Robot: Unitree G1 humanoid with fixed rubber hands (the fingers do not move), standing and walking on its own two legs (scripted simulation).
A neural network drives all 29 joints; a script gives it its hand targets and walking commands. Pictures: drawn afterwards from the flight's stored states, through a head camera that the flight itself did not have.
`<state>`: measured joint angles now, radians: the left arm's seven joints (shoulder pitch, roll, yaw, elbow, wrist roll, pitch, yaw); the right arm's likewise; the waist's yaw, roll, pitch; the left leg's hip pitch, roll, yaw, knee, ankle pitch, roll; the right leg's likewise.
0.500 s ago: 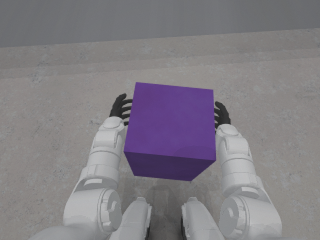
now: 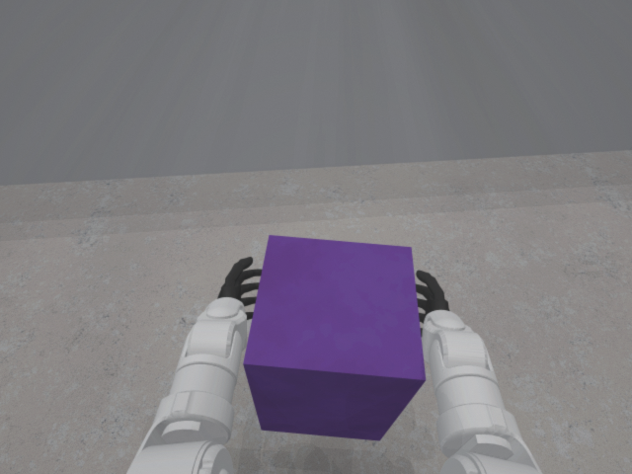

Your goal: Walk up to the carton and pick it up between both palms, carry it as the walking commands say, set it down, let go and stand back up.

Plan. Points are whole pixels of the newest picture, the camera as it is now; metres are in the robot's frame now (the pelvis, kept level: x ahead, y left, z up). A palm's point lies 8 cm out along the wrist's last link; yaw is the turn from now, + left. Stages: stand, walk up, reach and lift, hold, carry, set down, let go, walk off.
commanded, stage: reach and lift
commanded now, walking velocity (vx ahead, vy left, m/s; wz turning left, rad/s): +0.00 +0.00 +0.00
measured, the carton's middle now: (329, 347) +0.29 +0.01 -0.06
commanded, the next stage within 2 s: hold in 1.58 s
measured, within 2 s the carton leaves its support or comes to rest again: neither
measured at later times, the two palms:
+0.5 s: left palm (222, 295) +0.30 +0.14 +0.07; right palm (450, 320) +0.28 -0.14 +0.06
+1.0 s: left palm (226, 295) +0.30 +0.14 +0.06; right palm (451, 313) +0.29 -0.14 +0.05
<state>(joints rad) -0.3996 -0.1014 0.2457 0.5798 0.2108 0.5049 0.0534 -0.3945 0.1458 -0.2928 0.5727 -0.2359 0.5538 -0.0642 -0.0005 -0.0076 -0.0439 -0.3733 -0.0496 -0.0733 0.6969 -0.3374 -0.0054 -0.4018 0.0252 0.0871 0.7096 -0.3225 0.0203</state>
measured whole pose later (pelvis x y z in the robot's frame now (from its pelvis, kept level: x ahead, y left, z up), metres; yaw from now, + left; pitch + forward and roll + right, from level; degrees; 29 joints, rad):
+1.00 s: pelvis -0.01 +0.00 +0.01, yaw +0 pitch -7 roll +1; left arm -0.44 -0.10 0.25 0.50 0.21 0.72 0.06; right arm -0.42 0.11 -0.22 0.50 -0.22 0.77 -0.05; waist 0.00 -0.01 -0.02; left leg -0.18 -0.05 -0.07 0.61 -0.30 -0.01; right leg -0.22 0.02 0.09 0.64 -0.29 0.02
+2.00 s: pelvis -0.02 +0.00 +0.01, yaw +0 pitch -8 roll +1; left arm -0.33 -0.11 0.21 0.40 0.21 0.75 0.05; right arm -0.37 0.13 -0.21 0.45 -0.22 0.78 -0.05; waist 0.00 -0.01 -0.02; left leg -0.17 -0.05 -0.07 0.59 -0.28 -0.01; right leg -0.20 0.02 0.09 0.62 -0.27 0.02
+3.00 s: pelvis -0.02 +0.00 +0.01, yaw +0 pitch -8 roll +1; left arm -0.32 -0.11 0.20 0.37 0.21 0.75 0.05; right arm -0.35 0.14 -0.21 0.42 -0.22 0.79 -0.04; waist 0.00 -0.01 -0.02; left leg -0.16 -0.05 -0.07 0.59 -0.28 -0.01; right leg -0.20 0.02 0.09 0.62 -0.27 0.02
